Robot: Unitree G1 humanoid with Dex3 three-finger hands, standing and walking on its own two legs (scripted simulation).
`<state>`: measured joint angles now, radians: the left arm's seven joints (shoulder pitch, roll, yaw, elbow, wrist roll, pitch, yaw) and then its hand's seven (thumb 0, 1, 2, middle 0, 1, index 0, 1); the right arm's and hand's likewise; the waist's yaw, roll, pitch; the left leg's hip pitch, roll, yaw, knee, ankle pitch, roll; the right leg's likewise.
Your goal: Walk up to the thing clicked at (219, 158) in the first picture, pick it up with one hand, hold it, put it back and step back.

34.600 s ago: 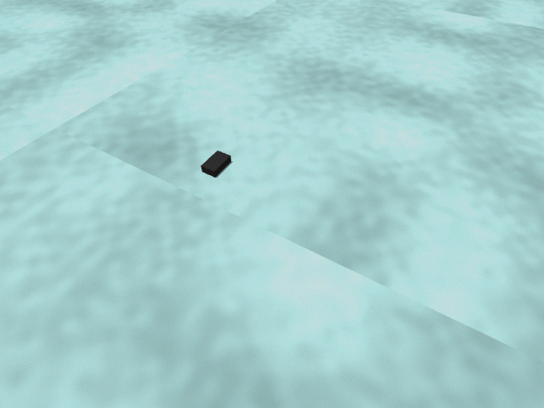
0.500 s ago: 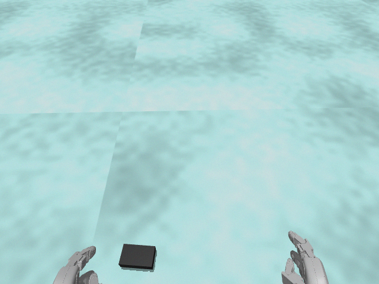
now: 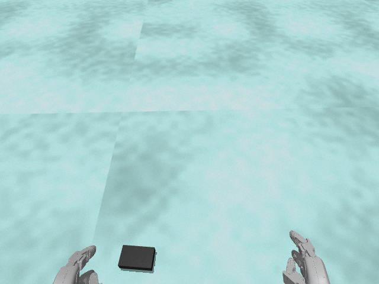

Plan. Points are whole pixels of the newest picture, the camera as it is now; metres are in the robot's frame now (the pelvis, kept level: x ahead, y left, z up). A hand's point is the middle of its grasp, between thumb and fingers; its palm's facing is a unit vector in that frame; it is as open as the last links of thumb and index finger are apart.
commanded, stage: home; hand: left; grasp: from above
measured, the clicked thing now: (137, 257) +0.40 +0.23 -0.69
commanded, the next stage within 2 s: stand in 0.06 s
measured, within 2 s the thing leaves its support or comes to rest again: neither
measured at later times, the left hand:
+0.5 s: hand out of the picture +0.09 +0.24 -0.11, palm faces +0.02 -0.94 -0.33, open 7.4 cm
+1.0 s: hand out of the picture +0.03 +0.25 -0.10, palm faces +0.03 -0.94 -0.34, open 7.4 cm
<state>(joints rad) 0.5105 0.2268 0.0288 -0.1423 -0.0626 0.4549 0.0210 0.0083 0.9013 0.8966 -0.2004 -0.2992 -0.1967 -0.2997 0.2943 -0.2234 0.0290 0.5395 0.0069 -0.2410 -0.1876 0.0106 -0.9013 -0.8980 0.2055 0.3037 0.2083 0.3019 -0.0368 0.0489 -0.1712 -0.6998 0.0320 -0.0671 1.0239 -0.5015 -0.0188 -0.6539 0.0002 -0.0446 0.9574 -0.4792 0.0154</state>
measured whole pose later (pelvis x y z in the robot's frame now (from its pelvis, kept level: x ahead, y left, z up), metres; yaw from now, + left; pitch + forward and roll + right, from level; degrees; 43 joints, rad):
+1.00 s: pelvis -0.02 +0.01 +0.06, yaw -1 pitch -5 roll +0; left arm 0.19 0.29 0.04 1.11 0.03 0.01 0.03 0.00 0.90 0.90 -0.20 -0.30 -0.20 -0.30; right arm 0.16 -0.29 -0.03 1.09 -0.03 0.00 -0.02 0.00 -0.90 -0.90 0.20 0.30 0.21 0.30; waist 0.02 0.01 0.06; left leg -0.12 -0.01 -0.01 0.41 -0.20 0.01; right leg -0.12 -0.05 0.00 0.40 -0.20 0.04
